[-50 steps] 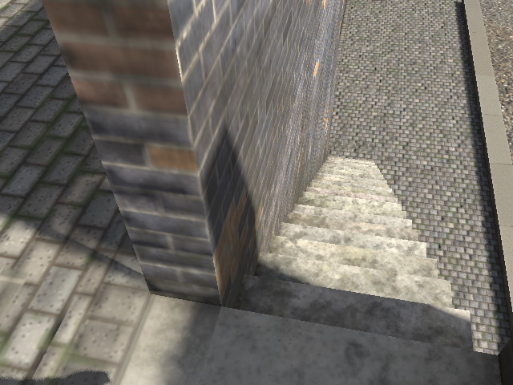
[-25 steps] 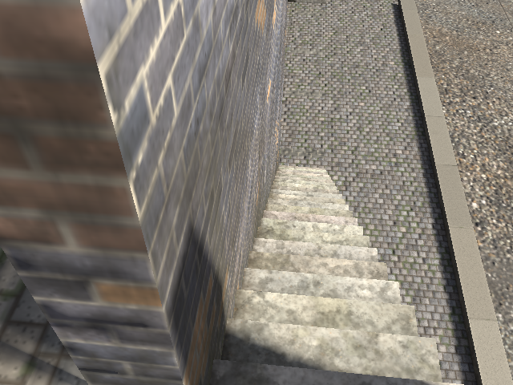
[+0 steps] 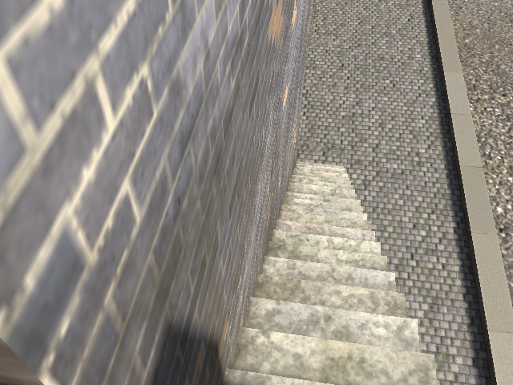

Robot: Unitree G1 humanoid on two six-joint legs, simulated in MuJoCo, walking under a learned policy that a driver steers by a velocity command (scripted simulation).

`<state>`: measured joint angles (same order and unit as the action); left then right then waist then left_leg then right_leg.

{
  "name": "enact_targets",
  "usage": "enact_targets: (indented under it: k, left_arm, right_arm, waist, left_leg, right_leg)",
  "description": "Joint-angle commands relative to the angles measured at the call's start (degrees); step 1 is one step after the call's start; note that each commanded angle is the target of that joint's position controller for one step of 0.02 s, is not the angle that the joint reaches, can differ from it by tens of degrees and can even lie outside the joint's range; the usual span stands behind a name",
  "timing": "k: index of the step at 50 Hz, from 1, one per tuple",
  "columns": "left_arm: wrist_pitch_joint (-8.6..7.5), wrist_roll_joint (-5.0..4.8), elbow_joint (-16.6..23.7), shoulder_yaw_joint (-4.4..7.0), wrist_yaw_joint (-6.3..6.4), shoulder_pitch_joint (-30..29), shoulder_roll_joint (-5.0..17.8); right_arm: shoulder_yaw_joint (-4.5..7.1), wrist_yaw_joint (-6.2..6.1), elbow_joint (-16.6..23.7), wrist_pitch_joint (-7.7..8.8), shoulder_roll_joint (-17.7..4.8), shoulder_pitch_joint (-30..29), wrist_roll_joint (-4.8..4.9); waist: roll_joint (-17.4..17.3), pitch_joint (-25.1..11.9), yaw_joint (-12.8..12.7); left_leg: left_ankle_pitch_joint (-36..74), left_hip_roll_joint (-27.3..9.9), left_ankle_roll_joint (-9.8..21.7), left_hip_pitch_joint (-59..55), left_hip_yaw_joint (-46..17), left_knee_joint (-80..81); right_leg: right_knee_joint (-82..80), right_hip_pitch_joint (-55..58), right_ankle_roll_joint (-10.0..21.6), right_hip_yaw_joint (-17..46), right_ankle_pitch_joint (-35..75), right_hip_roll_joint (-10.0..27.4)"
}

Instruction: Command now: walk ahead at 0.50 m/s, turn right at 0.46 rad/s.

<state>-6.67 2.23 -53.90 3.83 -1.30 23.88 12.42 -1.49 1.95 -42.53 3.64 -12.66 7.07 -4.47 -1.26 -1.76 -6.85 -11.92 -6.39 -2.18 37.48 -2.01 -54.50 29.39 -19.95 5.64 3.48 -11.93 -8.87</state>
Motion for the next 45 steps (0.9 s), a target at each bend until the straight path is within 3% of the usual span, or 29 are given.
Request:
enact_targets:
  k: [1, 3, 4, 6, 7, 9, 15, 17, 19, 20, 21, 22, 23, 24, 25, 26, 29, 30, 31, 32, 33, 34, 37, 39, 40, 41, 43, 44, 45]
  left_arm:
    - [-2.30, 0.37, 11.43, -0.02, 1.76, -14.99, 7.52]
    - [-2.70, -0.52, 15.10, -0.48, 2.22, -19.66, 8.75]
    - [-2.73, -1.75, 12.49, 0.08, 0.78, -11.60, 8.29]
    - [-3.36, -0.29, 11.10, -2.04, -0.91, 3.46, -0.20]
    - [-2.49, 0.02, 10.38, -1.40, -0.48, 3.62, 3.13]
    - [0.28, 0.24, 12.47, -2.24, 1.78, -8.11, 1.73]
    - [2.00, 1.65, 11.45, -3.20, -0.47, -0.42, 3.41]
    - [1.52, 1.43, 12.91, -3.28, 0.30, -4.19, 2.91]
    - [-0.13, 2.39, 8.01, -1.37, 1.27, 12.43, 4.31]
    - [1.52, 0.32, 5.57, 1.21, 0.96, 22.65, 6.31]
    - [2.01, -1.97, 2.29, 1.30, 1.12, 24.94, 10.81]
    - [2.46, -5.89, 3.98, 1.04, 1.39, 22.07, 12.64]
    - [-2.74, -1.15, 6.63, -0.71, -1.07, 22.90, 15.94]
    - [1.17, -4.48, 6.64, 2.70, 0.94, 15.39, 16.78]
    - [3.54, -1.89, 9.20, 1.24, 1.86, 8.06, 14.84]
    - [4.05, -0.48, 9.09, 0.81, 2.01, 7.92, 13.73]
    - [2.28, -2.24, 5.50, -0.57, 2.69, 12.12, 10.44]
    - [4.18, -8.41, 4.92, -1.64, 2.13, 11.62, 1.42]
    - [2.82, -2.91, 5.77, -1.06, 3.44, 13.80, 9.62]
    - [2.92, -2.36, 5.13, -0.56, 4.19, 11.75, 9.46]
    - [3.20, -2.17, 5.16, -0.95, 4.48, 11.83, 8.25]
    - [4.39, -6.66, 6.72, -2.69, 3.95, 7.23, 1.31]
    - [6.20, -5.13, 4.72, -2.58, 3.74, 2.73, 5.14]
    - [7.27, -6.35, 5.58, -4.53, 3.79, 2.41, 1.19]
    - [7.11, 3.88, 4.62, -2.62, 4.54, 5.80, 6.09]
    - [8.20, -6.36, 2.57, -4.57, 3.79, 2.30, 3.15]
    - [6.47, -9.43, 4.72, -5.80, 6.06, -3.23, 1.63]
    - [6.19, -8.23, 5.01, -6.61, 5.89, -4.75, -0.47]
    - [4.23, 7.75, 2.99, -4.04, -2.36, 6.89, 4.77]
  right_arm:
    - [-0.25, 0.30, 1.96, -0.22, -1.30, 15.46, -0.15]
    - [1.46, -0.56, 3.36, 0.90, -4.49, 22.89, -0.15]
    - [2.33, -0.96, 6.31, 0.96, -6.98, 18.42, 1.81]
    - [3.67, -0.94, 6.04, 2.57, -11.46, 19.47, 0.18]
    - [3.66, 0.64, 5.86, 2.72, -9.80, 16.55, 0.09]
    - [2.53, 0.23, 6.89, 2.77, -3.88, 8.86, 3.76]
    - [4.47, -2.34, 5.10, 3.38, -9.16, 4.33, -2.04]
    - [4.58, -2.42, 5.30, 2.79, -9.19, 4.15, 0.91]
    - [6.07, -0.85, 6.91, 2.08, -15.38, 0.04, -2.75]
    - [8.88, -3.01, 2.82, -1.77, -16.35, -5.67, 5.82]
    - [6.24, -3.99, 5.45, -3.67, -8.21, -5.16, 4.43]
    - [4.23, -5.82, 8.35, -5.07, -1.91, 0.61, 2.58]
    - [1.92, 0.66, 13.25, 0.20, 1.53, 0.43, 1.13]
    - [4.87, -3.69, 4.66, -2.47, -3.08, 3.61, 2.72]
    - [5.76, -5.15, 2.46, -3.23, -7.13, 5.67, 4.00]
    - [5.38, -5.68, -0.02, -4.29, -5.13, 6.23, 3.11]
    - [5.87, -6.12, 0.83, -6.99, -5.72, 0.05, 2.75]
    - [6.26, -3.58, 0.10, -6.38, -8.20, -0.83, 11.57]
    - [5.80, -3.75, 1.27, -6.14, -6.44, -1.98, 3.01]
    - [4.93, -3.24, 2.05, -5.24, -3.76, -6.01, 2.28]
    - [4.41, -2.77, 1.99, -4.48, -2.73, -6.63, 2.43]
    - [6.09, -0.52, 2.50, -6.63, -5.35, -9.83, 8.17]
    - [7.68, 0.67, -2.48, -7.00, -4.89, 5.01, 7.92]
    - [6.89, 0.48, -1.83, -7.35, -2.71, 3.79, 8.70]
    - [4.81, -2.00, -3.46, -3.52, 1.04, 10.71, 2.87]
    - [7.85, 0.47, -5.45, -3.95, -2.34, 12.48, 9.44]
    - [8.67, 2.56, -8.62, -2.73, -2.98, 24.35, 10.11]
    - [7.75, 3.49, -10.79, -1.29, -1.26, 30.21, 9.30]
    - [6.07, 3.60, -12.25, -0.56, -7.66, 38.17, -3.06]
  waist:
    - [1.86, -1.61, 11.38]
    - [-1.35, -4.53, 16.55]
    - [-3.64, -4.27, 13.81]
    - [-12.15, -11.52, 5.97]
    - [-8.96, -5.01, 6.58]
    - [3.39, -2.72, 7.83]
    - [-1.90, -4.34, 4.89]
    - [-2.95, -2.58, 6.95]
    - [1.59, -3.34, -0.91]
    - [0.22, -5.86, -9.42]
    - [22.03, 5.38, -5.28]
    - [28.21, 5.35, 2.98]
    - [16.74, -9.39, 3.00]
    - [9.12, -2.82, 8.19]
    - [0.32, 1.39, 10.16]
    - [0.04, 1.39, 10.25]
    - [6.16, 5.16, 8.39]
    - [9.37, 6.60, 8.14]
    - [6.13, 2.56, 6.56]
    - [6.91, 3.42, 6.19]
    - [5.33, 2.75, 5.04]
    - [6.21, 2.83, 4.41]
    - [10.84, -4.46, 8.57]
    - [2.51, 3.18, 6.33]
    - [1.08, 1.57, 7.63]
    - [4.14, 4.15, 8.79]
    - [2.35, 7.09, 14.41]
    - [-7.69, 5.29, 17.71]
    - [-22.97, 11.74, 9.72]
  left_leg:
    - [1.58, 3.19, 0.38, -27.88, 4.63, -9.72]
    - [-5.97, 6.17, 2.29, -36.19, 4.46, -1.00]
    - [-6.39, 4.64, 5.23, -30.51, -0.52, 22.53]
    - [49.97, -21.10, 29.61, -45.70, -29.77, 21.36]
    - [33.43, -28.10, 32.07, -36.80, -42.49, 27.97]
    - [19.83, -18.13, 23.11, -26.33, -21.86, 24.56]
    - [22.69, -7.89, 10.53, -11.74, 9.11, 20.50]
    - [10.41, -9.71, 6.75, -20.39, 8.36, 20.30]
    - [21.61, -7.28, 6.97, -9.38, 13.30, 2.01]
    - [26.10, -9.26, 4.81, -8.30, 10.29, -21.96]
    - [-20.00, 2.59, 4.85, 11.61, 8.13, -41.10]
    - [-24.41, 4.72, 4.80, 21.96, 2.54, -42.84]
    - [-18.99, 12.96, 5.57, 21.82, -6.11, -45.88]
    - [-18.46, 4.05, 4.32, 15.72, -3.17, -34.38]
    - [-9.95, 2.73, 2.35, 12.30, -3.22, -30.18]
    - [-6.95, 2.93, 1.14, 7.98, -0.75, -28.93]
    - [8.93, 5.33, 2.45, 8.39, -1.40, -16.79]
    - [13.69, 5.36, 5.20, 12.86, -2.68, -10.83]
    - [19.26, 7.77, 3.70, 4.32, 1.51, -4.07]
    - [24.24, 8.37, 2.68, 4.12, 3.02, 0.56]
    - [28.21, 8.74, 1.95, 0.84, 3.81, 4.85]
    - [30.56, 9.53, 5.18, -2.42, 1.87, 19.35]
    - [36.98, 10.34, 6.03, -21.66, -0.49, 11.22]
    - [28.51, 12.20, 6.39, -15.64, 3.10, 22.29]
    - [31.70, 11.03, 5.15, -24.07, 6.67, 20.28]
    - [24.34, 10.08, 7.96, -24.94, 4.24, 24.88]
    - [20.64, 2.83, 13.85, -33.81, -1.91, 45.98]
    - [38.79, -2.49, 18.02, -49.92, -8.02, 39.50]
    - [50.45, 2.96, 16.55, -46.02, -16.51, 20.94]
  right_leg:
    - [-1.16, -29.66, 9.66, 13.32, 3.59, 9.62]
    - [13.45, -30.58, 9.45, 14.51, 22.32, 8.84]
    - [16.68, -20.45, 9.82, 14.82, 15.14, 7.39]
    - [52.32, -37.03, -2.52, 6.37, -24.78, 0.31]
    - [57.51, -43.77, -6.12, 9.54, -22.97, 5.09]
    - [56.50, -39.88, -10.75, 3.61, -18.77, 9.35]
    - [56.20, -14.04, -13.15, -4.11, -5.96, 10.63]
    - [35.42, -15.87, -12.78, -4.94, -10.15, 14.03]
    - [38.42, 3.99, -13.28, -14.18, -9.51, 7.06]
    - [7.79, 12.34, -2.91, -0.37, -11.38, 10.14]
    - [8.93, 13.52, -0.72, 9.51, 37.24, 10.16]
    - [8.98, 16.06, -0.37, 22.30, 65.58, 14.50]
    - [2.99, 15.41, 8.74, 36.86, 37.48, 21.39]
    - [0.84, 10.74, 9.51, 36.76, 24.40, 23.35]
    - [4.93, 1.62, 10.21, 31.91, 11.26, 22.16]
    - [5.76, -2.27, 9.27, 30.10, 16.64, 21.18]
    - [9.29, -3.22, 6.11, 20.94, 10.72, 15.27]
    - [12.98, 0.33, 4.09, 18.71, 6.39, 11.53]
    - [10.80, -1.66, 5.35, 15.45, 4.30, 11.74]
    - [11.47, -2.34, 7.12, 15.30, -2.91, 12.01]
    - [12.01, -2.13, 7.33, 14.22, -3.32, 10.90]
    - [15.94, -1.23, 4.90, 8.77, 2.13, 6.05]
    - [24.04, -7.79, 6.41, 9.67, 7.61, 9.96]
    - [27.09, -3.65, 5.42, 4.78, 7.88, 8.60]
    - [33.24, -2.37, 6.07, 6.15, 13.96, 10.72]
    - [40.41, -2.49, 5.07, 2.73, 24.47, 10.86]
    - [63.26, -6.90, 1.88, -1.59, 24.70, 11.32]
    - [88.44, -27.72, 1.07, -7.57, -17.71, 6.88]
    - [96.74, -40.29, -0.27, 1.96, -18.75, 2.10]
